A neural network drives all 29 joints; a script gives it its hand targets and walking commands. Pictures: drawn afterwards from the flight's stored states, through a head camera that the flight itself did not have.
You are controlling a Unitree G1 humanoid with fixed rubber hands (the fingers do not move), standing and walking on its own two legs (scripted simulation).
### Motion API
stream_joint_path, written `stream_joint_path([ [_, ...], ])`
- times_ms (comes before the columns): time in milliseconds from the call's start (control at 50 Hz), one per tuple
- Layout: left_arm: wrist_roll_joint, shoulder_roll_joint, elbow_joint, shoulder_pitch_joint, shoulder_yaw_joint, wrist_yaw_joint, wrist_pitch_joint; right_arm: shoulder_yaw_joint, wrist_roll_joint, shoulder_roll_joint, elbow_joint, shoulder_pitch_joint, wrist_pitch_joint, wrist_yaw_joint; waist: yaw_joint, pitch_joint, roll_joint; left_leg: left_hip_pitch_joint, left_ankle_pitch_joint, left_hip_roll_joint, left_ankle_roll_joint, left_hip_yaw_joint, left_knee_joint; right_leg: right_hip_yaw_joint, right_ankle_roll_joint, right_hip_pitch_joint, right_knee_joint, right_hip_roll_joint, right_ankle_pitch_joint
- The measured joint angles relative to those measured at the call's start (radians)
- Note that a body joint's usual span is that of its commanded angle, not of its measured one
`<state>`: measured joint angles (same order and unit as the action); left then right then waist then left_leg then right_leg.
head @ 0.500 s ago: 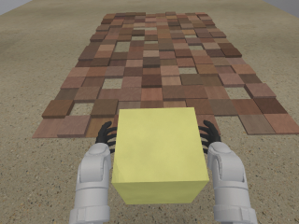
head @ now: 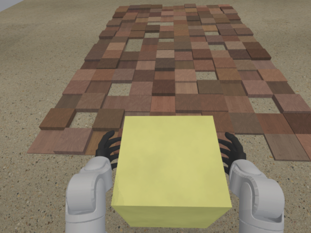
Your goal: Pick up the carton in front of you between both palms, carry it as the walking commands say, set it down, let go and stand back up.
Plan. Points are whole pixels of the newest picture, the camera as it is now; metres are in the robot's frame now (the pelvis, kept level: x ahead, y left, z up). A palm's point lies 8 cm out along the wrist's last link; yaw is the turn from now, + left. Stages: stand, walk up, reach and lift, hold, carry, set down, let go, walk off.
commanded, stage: carry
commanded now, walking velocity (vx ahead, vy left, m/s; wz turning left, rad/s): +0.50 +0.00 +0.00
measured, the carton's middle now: (168, 175) +0.25 -0.01 +0.02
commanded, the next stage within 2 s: none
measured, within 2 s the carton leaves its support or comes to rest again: neither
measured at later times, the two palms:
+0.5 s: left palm (128, 80) +0.61 +0.11 +0.08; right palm (210, 82) +0.58 -0.18 +0.08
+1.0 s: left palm (136, 32) +0.98 +0.10 +0.11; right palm (196, 28) +0.99 -0.20 +0.11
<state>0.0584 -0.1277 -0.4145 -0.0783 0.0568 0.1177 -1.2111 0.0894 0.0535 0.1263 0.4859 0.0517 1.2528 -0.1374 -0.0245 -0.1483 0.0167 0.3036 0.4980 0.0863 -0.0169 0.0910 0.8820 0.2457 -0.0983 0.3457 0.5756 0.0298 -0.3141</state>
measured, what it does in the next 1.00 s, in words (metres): walks ahead: left foot, then right foot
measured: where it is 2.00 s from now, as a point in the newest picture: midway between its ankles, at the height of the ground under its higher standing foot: (164, 113)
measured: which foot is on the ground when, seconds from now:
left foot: up 0.00-0.36, down 0.38-0.78, up 0.80-1.00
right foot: down 0.00-0.42, up 0.44-0.76, down 0.78-1.00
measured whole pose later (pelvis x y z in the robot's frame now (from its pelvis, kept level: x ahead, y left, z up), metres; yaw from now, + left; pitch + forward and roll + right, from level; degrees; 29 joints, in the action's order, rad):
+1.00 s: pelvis +0.63 -0.06 +0.01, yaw -2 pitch +5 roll +1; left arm 0.00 -0.09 -0.06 -0.55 0.24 0.18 -1.12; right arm 0.29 0.04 0.09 0.09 0.57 1.16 -0.15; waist 0.07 0.02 0.00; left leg 0.68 0.38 0.04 0.06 0.06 1.22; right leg 0.16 -0.07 0.34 0.52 0.02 -0.28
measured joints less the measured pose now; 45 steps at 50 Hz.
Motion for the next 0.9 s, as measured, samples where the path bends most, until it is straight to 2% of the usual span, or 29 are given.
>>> stream_joint_path([
  [60, 0.001, 0.0, -0.035, 0.018, 0.011, 0.009, -0.018, -0.008, -0.015, 0.0, -0.02, 0.016, 0.001, -0.001, 0.029, 0.013, -0.021, 0.162, -0.106, -0.01, 0.018, 0.003, 0.178, 0.003, 0.02, -0.096, -0.11, -0.012, 0.007],
  [120, -0.008, 0.0, -0.055, 0.027, 0.026, 0.009, -0.015, -0.028, -0.001, 0.001, -0.014, 0.021, -0.002, 0.003, 0.064, 0.018, -0.044, 0.277, -0.231, -0.003, 0.018, 0.023, 0.167, -0.013, 0.012, -0.195, -0.222, -0.021, 0.012],
  [160, -0.01, 0.0, -0.066, 0.028, 0.026, 0.009, -0.008, -0.034, 0.008, 0.001, -0.005, 0.019, -0.01, 0.01, 0.078, 0.017, -0.053, 0.325, -0.296, 0.0, 0.013, 0.038, 0.089, -0.027, 0.016, -0.255, -0.281, -0.02, 0.009],
  [240, -0.011, 0.001, -0.062, 0.013, 0.026, 0.007, -0.006, -0.039, 0.026, 0.001, 0.006, 0.005, -0.026, 0.021, 0.077, 0.022, -0.038, 0.361, -0.394, -0.005, 0.019, 0.07, -0.121, -0.046, 0.037, -0.376, -0.366, -0.02, -0.021],
  [340, -0.004, 0.0, -0.044, 0.0, 0.019, -0.006, -0.006, -0.039, 0.036, 0.001, 0.023, -0.002, -0.015, 0.011, 0.046, 0.059, -0.038, 0.306, -0.453, -0.047, 0.053, 0.167, -0.318, -0.05, 0.071, -0.508, -0.365, -0.008, -0.131],
  [380, -0.005, 0.0, -0.05, -0.002, 0.028, -0.004, 0.003, -0.035, 0.028, 0.001, 0.012, 0.031, -0.011, 0.005, 0.035, 0.078, -0.035, 0.22, -0.423, -0.07, 0.081, 0.201, -0.376, -0.053, 0.078, -0.501, -0.208, 0.007, -0.213],
  [400, -0.005, 0.001, -0.04, -0.017, 0.042, -0.004, 0.01, -0.032, 0.027, 0.003, -0.014, 0.057, -0.02, 0.005, 0.018, 0.087, -0.042, 0.215, -0.415, -0.072, 0.122, 0.204, -0.338, -0.057, 0.076, -0.445, -0.036, 0.027, -0.191],
  [420, -0.005, -0.001, -0.018, -0.04, 0.058, -0.004, 0.018, -0.023, 0.026, 0.004, -0.043, 0.086, -0.03, 0.004, 0.002, 0.097, -0.047, 0.218, -0.376, -0.068, 0.141, 0.205, -0.287, -0.095, 0.071, -0.359, 0.175, 0.031, -0.169],
  [460, 0.001, -0.003, 0.016, -0.084, 0.081, -0.004, 0.03, 0.003, 0.022, 0.011, -0.094, 0.142, -0.045, 0.003, -0.018, 0.122, -0.049, 0.19, -0.314, -0.064, 0.143, 0.207, -0.267, -0.184, 0.057, -0.164, 0.547, 0.012, -0.123],
  [500, 0.009, -0.011, 0.046, -0.117, 0.091, -0.004, 0.047, 0.035, 0.016, 0.018, -0.119, 0.174, -0.058, 0.003, -0.03, 0.136, -0.042, 0.137, -0.3, -0.067, 0.12, 0.202, -0.31, -0.215, 0.041, -0.006, 0.696, 0.009, -0.067],
  [560, 0.021, -0.016, 0.11, -0.167, 0.11, -0.007, 0.073, 0.07, 0.013, 0.021, -0.178, 0.218, -0.087, 0.003, -0.037, 0.134, -0.027, 0.057, -0.281, -0.07, 0.111, 0.189, -0.38, -0.21, 0.043, 0.16, 0.635, 0.038, -0.016],
  [620, 0.025, -0.007, 0.164, -0.223, 0.129, -0.006, 0.091, 0.076, 0.008, 0.003, -0.242, 0.271, -0.114, 0.003, -0.038, 0.124, -0.016, -0.012, -0.25, -0.066, 0.097, 0.169, -0.423, -0.189, 0.055, 0.254, 0.457, 0.055, -0.004],
  [700, 0.018, 0.023, 0.221, -0.288, 0.137, 0.003, 0.107, 0.077, -0.006, -0.028, -0.324, 0.357, -0.133, -0.003, -0.024, 0.109, -0.011, -0.102, -0.179, -0.06, 0.065, 0.153, -0.44, -0.144, 0.065, 0.27, 0.172, 0.061, 0.066],
  [780, -0.01, 0.046, 0.282, -0.384, 0.15, 0.023, 0.102, 0.097, -0.016, -0.058, -0.363, 0.447, -0.112, -0.013, 0.001, 0.096, -0.002, -0.158, -0.033, -0.032, 0.028, 0.129, -0.318, -0.082, 0.053, 0.186, -0.009, 0.025, 0.112],
  [800, -0.012, 0.05, 0.305, -0.417, 0.149, 0.028, 0.104, 0.105, -0.021, -0.072, -0.368, 0.467, -0.11, -0.014, 0.011, 0.091, -0.006, -0.131, 0.006, -0.02, 0.028, 0.117, -0.215, -0.08, 0.036, 0.179, 0.002, 0.021, 0.174],
  [820, -0.014, 0.048, 0.333, -0.447, 0.148, 0.035, 0.112, 0.112, -0.031, -0.092, -0.38, 0.487, -0.109, -0.014, 0.029, 0.1, 0.0, -0.089, 0.017, -0.015, 0.029, 0.075, -0.09, -0.073, 0.021, 0.185, 0.054, 0.015, 0.169],
  [860, -0.026, 0.053, 0.372, -0.482, 0.142, 0.047, 0.104, 0.134, -0.049, -0.111, -0.42, 0.52, -0.102, -0.008, 0.062, 0.119, 0.0, 0.033, 0.025, -0.047, 0.049, -0.01, 0.186, -0.072, 0.01, 0.167, 0.091, 0.001, 0.102],
  [900, -0.03, 0.056, 0.395, -0.492, 0.14, 0.062, 0.087, 0.165, -0.042, -0.094, -0.446, 0.536, -0.09, -0.009, 0.078, 0.133, -0.006, 0.167, -0.001, -0.072, 0.07, -0.044, 0.379, -0.075, 0.013, 0.126, 0.058, -0.005, 0.068],
])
